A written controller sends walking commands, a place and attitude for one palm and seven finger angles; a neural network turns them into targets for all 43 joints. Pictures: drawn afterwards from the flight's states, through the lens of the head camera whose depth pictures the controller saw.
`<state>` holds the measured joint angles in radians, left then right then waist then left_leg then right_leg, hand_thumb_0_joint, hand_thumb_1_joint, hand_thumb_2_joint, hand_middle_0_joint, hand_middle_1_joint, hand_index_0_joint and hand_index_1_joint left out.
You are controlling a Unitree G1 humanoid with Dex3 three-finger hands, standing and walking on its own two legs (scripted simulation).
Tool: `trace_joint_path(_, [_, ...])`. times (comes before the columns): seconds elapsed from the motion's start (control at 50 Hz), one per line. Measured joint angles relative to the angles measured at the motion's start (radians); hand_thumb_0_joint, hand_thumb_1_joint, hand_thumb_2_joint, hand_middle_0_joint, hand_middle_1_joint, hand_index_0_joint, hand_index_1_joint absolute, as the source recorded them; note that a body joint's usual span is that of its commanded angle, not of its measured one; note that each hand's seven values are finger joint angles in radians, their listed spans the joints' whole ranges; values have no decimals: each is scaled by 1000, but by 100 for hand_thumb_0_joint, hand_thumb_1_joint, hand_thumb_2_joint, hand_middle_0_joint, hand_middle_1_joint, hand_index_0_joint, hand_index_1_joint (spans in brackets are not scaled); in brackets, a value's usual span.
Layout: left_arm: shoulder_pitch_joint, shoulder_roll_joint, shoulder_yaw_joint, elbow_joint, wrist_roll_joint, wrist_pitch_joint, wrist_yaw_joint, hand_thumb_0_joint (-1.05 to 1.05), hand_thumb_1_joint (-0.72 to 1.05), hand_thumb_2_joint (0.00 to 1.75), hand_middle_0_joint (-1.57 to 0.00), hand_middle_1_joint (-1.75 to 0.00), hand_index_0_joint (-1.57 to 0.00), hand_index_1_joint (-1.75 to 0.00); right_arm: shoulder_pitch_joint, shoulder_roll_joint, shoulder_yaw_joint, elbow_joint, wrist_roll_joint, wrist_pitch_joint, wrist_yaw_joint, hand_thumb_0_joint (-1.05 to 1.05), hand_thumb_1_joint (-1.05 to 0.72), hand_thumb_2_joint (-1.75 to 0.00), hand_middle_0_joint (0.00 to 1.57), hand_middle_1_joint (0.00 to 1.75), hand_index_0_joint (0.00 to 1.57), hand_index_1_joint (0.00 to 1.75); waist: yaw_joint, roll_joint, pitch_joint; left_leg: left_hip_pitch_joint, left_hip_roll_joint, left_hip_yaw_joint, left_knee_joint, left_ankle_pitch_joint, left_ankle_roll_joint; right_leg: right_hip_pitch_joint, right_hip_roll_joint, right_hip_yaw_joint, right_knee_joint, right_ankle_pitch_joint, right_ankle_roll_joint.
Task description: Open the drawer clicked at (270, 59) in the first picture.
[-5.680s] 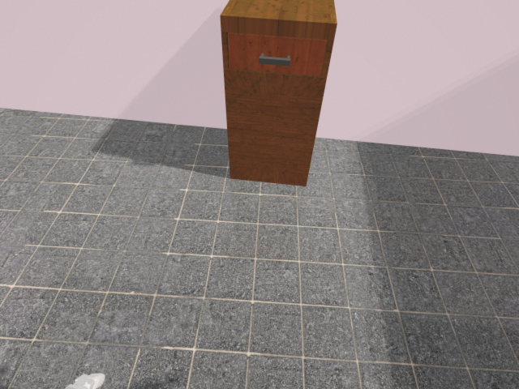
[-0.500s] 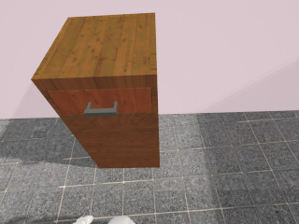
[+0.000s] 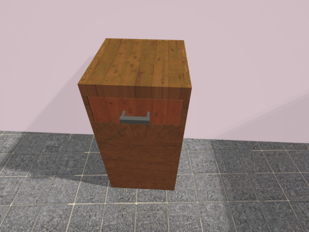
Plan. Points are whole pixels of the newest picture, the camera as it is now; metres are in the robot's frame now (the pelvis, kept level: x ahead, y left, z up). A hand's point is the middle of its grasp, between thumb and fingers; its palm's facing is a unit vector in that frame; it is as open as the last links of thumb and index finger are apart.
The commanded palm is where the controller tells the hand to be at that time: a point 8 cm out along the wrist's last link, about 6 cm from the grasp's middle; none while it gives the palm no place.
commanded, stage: come to a stop and stand still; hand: left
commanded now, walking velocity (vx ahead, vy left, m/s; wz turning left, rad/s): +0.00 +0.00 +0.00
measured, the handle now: (135, 116) +0.56 +0.12 -0.05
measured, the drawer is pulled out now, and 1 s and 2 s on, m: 0.00 0.00 0.00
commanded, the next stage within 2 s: look again from close up in 0.42 s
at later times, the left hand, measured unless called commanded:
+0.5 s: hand out of the picture -0.02 +0.20 -0.16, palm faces +0.02 -0.98 -0.18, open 7.3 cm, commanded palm none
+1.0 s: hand out of the picture -0.02 +0.16 -0.17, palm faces +0.04 -0.99 -0.14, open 7.4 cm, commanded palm none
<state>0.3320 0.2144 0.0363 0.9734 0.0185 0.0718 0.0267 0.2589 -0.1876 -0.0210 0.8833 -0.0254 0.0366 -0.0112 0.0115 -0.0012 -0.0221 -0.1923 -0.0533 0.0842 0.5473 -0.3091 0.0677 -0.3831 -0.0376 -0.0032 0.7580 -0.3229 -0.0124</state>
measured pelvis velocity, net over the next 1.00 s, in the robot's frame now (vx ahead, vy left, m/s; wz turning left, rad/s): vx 0.00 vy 0.01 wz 0.01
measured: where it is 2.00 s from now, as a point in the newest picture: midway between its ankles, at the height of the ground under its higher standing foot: outside the picture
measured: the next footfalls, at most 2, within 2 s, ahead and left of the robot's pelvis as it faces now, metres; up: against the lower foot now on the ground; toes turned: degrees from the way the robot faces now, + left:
right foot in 0.06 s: +0.07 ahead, -0.10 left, +0.00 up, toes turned -1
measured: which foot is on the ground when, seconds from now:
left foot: down 0.00-1.00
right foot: up 0.00-0.04, down 0.06-1.00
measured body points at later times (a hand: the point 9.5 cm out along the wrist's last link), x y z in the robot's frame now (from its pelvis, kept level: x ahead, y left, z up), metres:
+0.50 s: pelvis -0.03 +0.03 +0.01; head -0.03 +0.03 +0.46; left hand -0.02 +0.25 -0.15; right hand -0.05 -0.20 -0.15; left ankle +0.00 +0.08 -0.73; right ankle +0.03 -0.10 -0.73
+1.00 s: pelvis +0.00 +0.01 +0.01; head +0.00 +0.01 +0.46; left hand -0.02 +0.21 -0.15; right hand +0.01 -0.21 -0.14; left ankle +0.00 +0.08 -0.73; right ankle +0.03 -0.10 -0.73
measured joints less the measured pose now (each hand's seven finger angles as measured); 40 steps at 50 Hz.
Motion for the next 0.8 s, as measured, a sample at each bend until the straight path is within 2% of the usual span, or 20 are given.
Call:
trace_joint_path(0.08, [9,-29,-12,4,0,-29,-4,0,91,90,-20,-30,-19,-30,13,8,7,21,6,-11,-8,0,-91,-90,20,30,20,30,10,20,25,-38,-14,20,8,13,13,87,15,0,-160,43,-3])
trace_joint_path(0.14, [7,-65,-34,16,-3,-49,-6,0,91,90,-20,-30,-19,-30,14,-8,4,46,15,-21,-14,0,-93,-90,20,30,20,30,-8,56,55,-37,-7,12,-24,44,18,97,22,-9,-213,97,11])
trace_joint_path(0.2, [7,-74,-42,27,-7,-57,-5,0,91,90,-20,-30,-19,-30,37,0,16,73,16,-30,-10,0,-93,-90,20,30,20,30,-21,38,57,-29,-14,10,-61,72,20,104,16,-10,-247,124,16])
trace_joint_path(0.34, [-16,-63,-39,51,1,-46,-2,1,92,90,-20,-30,-20,-30,96,20,26,139,10,-30,-10,0,-91,-90,20,30,20,30,-27,-6,39,-14,-22,11,-108,102,32,116,11,-8,-285,147,9])
trace_joint_path(0.58, [-10,-72,-38,83,0,-57,-2,0,91,90,-20,-30,-19,-30,94,27,26,177,9,-39,-16,1,-90,-90,20,30,19,29,-25,3,29,-8,-31,4,-134,113,35,122,3,-13,-305,155,20])
trace_joint_path(0.8, [4,-101,-50,120,-2,-71,1,0,91,90,-20,-30,-19,-30,49,37,33,190,13,-59,-21,1,-91,-90,20,30,20,30,-14,4,28,13,-21,-7,-151,105,22,146,13,-22,-326,147,19])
